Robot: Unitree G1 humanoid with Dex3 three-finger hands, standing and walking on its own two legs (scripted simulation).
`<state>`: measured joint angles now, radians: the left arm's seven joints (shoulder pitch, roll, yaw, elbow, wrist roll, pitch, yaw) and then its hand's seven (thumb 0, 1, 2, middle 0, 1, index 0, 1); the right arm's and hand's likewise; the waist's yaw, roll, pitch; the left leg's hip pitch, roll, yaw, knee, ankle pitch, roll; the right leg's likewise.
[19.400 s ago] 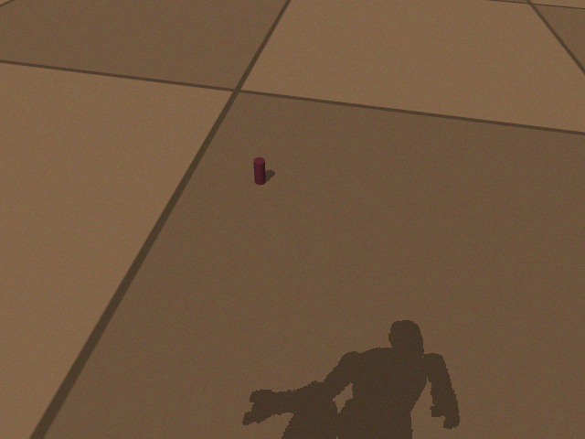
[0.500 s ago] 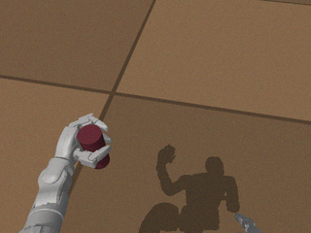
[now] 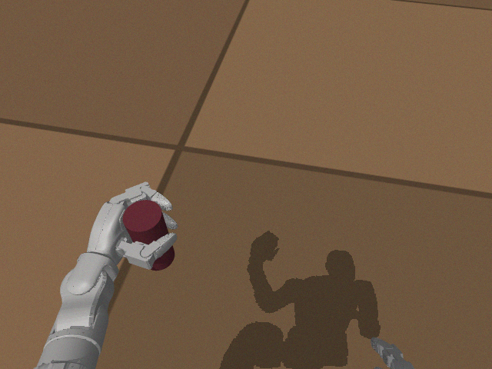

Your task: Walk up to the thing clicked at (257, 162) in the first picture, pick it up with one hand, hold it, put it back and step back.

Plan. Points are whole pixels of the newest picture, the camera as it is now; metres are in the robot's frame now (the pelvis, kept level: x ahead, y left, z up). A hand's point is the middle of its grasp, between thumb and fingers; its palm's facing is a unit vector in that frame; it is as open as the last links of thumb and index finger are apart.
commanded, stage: hold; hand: left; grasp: from the side
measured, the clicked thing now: (151, 237) +0.33 +0.16 +0.02
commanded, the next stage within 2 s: crouch in 0.40 s
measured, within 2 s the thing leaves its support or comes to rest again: neither
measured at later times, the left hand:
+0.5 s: hand (155, 231) +0.32 +0.14 +0.05, palm faces -0.17 -0.99 +0.00, open 7.7 cm
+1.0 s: hand (172, 264) +0.33 +0.14 -0.09, palm faces -0.16 -0.99 +0.02, open 7.6 cm
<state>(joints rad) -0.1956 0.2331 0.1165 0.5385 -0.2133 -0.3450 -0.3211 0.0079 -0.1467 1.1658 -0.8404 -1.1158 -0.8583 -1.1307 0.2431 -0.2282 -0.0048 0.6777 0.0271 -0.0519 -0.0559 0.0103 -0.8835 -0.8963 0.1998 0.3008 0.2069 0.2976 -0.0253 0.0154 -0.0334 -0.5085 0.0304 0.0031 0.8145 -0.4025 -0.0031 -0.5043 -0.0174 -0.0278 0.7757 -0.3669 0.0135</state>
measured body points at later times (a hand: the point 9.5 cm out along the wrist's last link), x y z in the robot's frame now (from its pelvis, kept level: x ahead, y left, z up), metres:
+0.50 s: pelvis +0.00 +0.00 +0.00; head +0.04 +0.00 +0.45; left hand +0.33 +0.20 +0.05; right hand +0.13 -0.25 -0.11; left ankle +0.01 +0.12 -0.71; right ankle +0.02 -0.13 -0.71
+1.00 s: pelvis -0.03 +0.00 -0.08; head +0.08 +0.02 +0.35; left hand +0.34 +0.20 -0.09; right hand +0.09 -0.27 -0.19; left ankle +0.01 +0.12 -0.71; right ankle +0.02 -0.13 -0.71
